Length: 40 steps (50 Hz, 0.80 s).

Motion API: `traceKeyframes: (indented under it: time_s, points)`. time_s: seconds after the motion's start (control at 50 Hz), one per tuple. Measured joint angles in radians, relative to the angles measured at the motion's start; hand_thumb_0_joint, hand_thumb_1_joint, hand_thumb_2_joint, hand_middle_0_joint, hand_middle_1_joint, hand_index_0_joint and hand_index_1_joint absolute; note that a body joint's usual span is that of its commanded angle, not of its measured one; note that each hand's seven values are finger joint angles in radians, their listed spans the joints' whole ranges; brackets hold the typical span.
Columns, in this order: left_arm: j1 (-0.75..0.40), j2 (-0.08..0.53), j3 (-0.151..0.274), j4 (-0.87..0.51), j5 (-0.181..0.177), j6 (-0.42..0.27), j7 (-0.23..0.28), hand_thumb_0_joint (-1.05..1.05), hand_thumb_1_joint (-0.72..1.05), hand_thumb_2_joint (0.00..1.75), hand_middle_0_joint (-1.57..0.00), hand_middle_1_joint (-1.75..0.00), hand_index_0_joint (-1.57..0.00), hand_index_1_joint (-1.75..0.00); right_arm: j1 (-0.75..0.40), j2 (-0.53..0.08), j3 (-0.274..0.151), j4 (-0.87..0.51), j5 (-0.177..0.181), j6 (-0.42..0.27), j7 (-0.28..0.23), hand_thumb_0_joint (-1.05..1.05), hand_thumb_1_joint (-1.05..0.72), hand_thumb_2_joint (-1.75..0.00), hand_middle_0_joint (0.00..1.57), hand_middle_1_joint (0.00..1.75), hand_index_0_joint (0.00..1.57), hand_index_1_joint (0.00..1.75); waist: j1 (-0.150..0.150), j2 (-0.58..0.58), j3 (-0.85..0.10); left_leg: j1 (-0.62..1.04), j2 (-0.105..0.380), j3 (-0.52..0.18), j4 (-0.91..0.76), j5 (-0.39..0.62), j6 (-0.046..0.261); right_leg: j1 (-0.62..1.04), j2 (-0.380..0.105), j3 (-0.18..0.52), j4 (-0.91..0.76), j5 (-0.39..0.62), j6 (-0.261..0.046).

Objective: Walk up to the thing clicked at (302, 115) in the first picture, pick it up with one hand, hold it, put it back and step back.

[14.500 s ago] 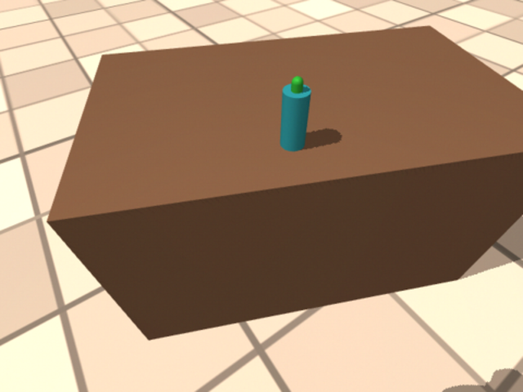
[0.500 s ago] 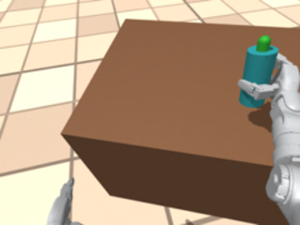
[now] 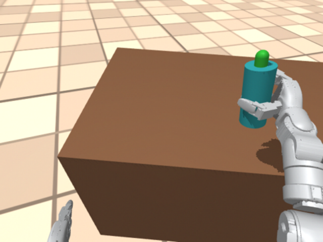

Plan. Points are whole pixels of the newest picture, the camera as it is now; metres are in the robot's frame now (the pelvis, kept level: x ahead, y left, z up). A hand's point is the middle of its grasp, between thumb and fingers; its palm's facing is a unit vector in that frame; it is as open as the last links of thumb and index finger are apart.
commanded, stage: lift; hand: right
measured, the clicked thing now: (257, 89) +0.40 -0.18 +0.23
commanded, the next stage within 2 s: hold in 0.64 s
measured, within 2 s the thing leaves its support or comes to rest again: neither
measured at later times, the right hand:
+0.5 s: hand (269, 94) +0.35 -0.18 +0.26, palm faces +0.12 +0.99 -0.01, open 10.0 cm
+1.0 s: hand (275, 88) +0.34 -0.18 +0.28, palm faces +0.13 +0.99 -0.01, open 10.0 cm
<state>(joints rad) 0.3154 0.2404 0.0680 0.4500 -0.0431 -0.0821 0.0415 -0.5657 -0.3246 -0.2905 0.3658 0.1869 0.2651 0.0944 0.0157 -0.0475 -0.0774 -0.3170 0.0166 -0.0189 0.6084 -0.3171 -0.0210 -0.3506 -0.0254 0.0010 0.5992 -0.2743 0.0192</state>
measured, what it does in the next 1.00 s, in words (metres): stands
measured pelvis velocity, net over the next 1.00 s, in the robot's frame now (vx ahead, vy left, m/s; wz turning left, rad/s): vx -0.01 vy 0.00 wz -0.02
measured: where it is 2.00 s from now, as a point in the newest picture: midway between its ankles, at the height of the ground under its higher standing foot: outside the picture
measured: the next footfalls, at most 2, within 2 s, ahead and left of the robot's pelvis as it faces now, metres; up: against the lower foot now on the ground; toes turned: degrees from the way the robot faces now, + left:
none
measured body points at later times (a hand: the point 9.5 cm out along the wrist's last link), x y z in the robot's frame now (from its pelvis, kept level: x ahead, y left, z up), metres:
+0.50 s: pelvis -0.02 +0.00 +0.00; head -0.06 +0.03 +0.45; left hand +0.15 +0.26 -0.07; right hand +0.33 -0.23 +0.26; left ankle +0.00 +0.13 -0.73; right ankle +0.02 -0.13 -0.73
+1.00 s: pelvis -0.01 +0.00 +0.01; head -0.05 +0.03 +0.45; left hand +0.16 +0.26 -0.07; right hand +0.33 -0.23 +0.28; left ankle +0.00 +0.13 -0.73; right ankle +0.02 -0.13 -0.73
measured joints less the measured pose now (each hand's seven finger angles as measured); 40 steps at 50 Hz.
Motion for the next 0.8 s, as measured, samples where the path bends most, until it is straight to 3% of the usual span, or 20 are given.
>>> traceKeyframes:
  time_s: [0.14,0.4,0.8]
  points:
    - [-0.019,0.001,0.0,0.056,-0.002,-0.017,0.005,-0.01,-0.51,0.05,-0.04,-0.05,-0.05,-0.04,0.033,0.009,-0.002,-0.129,0.016,0.091,-0.024,0.05,0.44,-1.1,0.86,1.21,0.74,1.13,-0.006,-0.006,0.015,0.024,0.001,0.004,-0.011,0.014,0.002,0.026,0.001,0.004,-0.018,0.02,0.002]
    - [-0.049,0.003,0.001,0.113,0.0,-0.058,0.004,-0.01,-0.52,0.05,-0.04,-0.04,-0.04,-0.04,0.042,0.01,-0.003,-0.238,0.028,0.231,-0.038,0.05,0.44,-1.11,0.86,1.2,0.74,1.13,-0.009,-0.015,0.014,0.063,0.001,0.009,-0.036,0.035,0.004,0.064,0.002,0.009,-0.046,0.043,0.003]
    - [-0.054,0.006,-0.005,0.146,0.0,-0.098,0.008,-0.01,-0.53,0.05,-0.04,-0.04,-0.05,-0.04,0.047,0.015,-0.015,-0.339,0.042,0.343,-0.044,0.05,0.44,-1.11,0.86,1.2,0.74,1.13,-0.016,-0.026,0.01,0.089,0.005,0.02,-0.057,0.038,0.004,0.084,0.006,0.018,-0.063,0.049,0.003]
